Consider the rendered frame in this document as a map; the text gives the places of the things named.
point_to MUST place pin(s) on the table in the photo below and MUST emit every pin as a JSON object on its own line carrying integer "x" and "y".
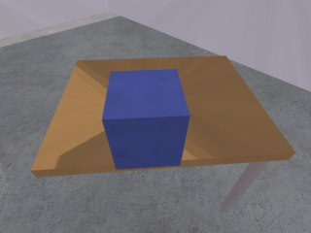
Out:
{"x": 228, "y": 124}

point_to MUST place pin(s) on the carton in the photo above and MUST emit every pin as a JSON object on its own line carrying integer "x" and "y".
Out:
{"x": 146, "y": 118}

